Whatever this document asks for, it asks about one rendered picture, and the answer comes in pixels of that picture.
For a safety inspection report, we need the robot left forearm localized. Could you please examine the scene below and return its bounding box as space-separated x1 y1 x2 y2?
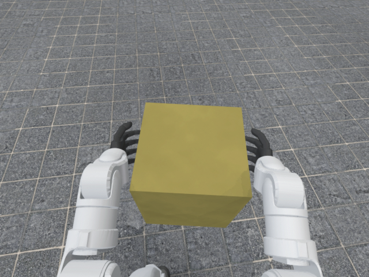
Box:
57 148 129 277

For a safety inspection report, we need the left robot hand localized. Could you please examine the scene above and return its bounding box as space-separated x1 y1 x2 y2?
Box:
110 122 140 164

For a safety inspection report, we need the left robot shin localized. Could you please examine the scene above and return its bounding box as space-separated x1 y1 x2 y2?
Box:
145 264 161 271

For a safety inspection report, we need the right robot hand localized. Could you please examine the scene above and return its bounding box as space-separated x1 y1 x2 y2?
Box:
245 128 273 172

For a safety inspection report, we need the robot right forearm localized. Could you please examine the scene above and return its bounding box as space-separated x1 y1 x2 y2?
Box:
253 156 323 277

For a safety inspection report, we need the left robot foot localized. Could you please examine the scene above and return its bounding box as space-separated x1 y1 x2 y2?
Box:
158 265 170 277

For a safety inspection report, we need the carton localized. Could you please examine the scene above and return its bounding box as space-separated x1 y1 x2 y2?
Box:
129 102 253 228

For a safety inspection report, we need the left robot upper arm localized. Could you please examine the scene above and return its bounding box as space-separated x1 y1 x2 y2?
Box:
59 260 121 277

